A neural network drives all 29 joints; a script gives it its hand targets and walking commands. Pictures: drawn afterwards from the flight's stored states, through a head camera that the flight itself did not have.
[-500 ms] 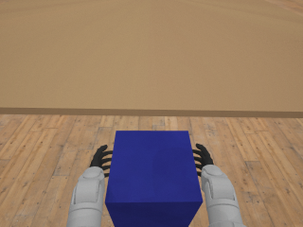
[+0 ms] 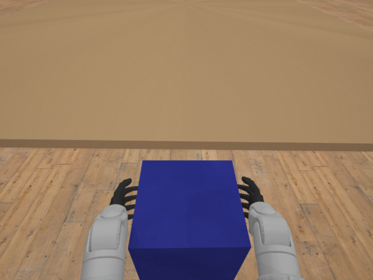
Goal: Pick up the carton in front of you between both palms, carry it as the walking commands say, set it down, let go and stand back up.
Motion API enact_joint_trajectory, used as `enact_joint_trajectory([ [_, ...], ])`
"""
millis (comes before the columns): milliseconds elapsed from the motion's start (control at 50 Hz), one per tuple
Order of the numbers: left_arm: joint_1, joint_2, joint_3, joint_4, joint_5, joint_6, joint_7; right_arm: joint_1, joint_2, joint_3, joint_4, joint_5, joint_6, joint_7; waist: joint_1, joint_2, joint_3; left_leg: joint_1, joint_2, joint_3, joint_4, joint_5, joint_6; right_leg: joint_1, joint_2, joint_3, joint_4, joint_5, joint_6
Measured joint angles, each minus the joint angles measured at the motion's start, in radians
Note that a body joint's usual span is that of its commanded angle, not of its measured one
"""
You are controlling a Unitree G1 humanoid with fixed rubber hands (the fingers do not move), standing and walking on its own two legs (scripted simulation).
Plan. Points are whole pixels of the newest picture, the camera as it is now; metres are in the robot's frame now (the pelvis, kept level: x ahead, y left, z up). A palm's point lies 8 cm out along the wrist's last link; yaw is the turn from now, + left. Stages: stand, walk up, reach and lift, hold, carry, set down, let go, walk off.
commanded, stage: hold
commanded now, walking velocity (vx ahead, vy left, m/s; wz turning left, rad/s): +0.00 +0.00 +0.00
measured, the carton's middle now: (187, 226) +0.29 +0.00 -0.02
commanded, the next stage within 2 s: carry in 1.04 s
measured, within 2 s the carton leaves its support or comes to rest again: neither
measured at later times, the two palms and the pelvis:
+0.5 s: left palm (118, 209) +0.29 +0.15 +0.05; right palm (254, 207) +0.29 -0.15 +0.05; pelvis +0.00 +0.00 +0.00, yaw +0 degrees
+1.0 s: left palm (118, 210) +0.29 +0.15 +0.05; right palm (255, 207) +0.29 -0.15 +0.05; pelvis +0.00 +0.00 +0.00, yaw +0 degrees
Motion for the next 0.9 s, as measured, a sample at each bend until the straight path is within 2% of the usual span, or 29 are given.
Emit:
enact_joint_trajectory([
  [300, -0.037, -0.009, 0.028, 0.02, 0.009, -0.012, 0.0, -0.037, 0.009, -0.033, 0.021, -0.014, -0.014, 0.007, -0.002, -0.001, 0.011, -0.018, -0.005, 0.002, 0.023, -0.004, 0.003, -0.018, -0.003, 0.002, 0.022, -0.004, 0.004],
  [900, 0.01, 0.002, -0.013, -0.023, 0.001, 0.002, 0.001, 0.009, -0.002, 0.013, -0.021, -0.004, 0.002, 0.004, 0.001, 0.0, 0.003, 0.002, 0.0, -0.001, -0.006, -0.001, -0.001, 0.002, 0.0, 0.0, -0.006, -0.001, -0.001],
])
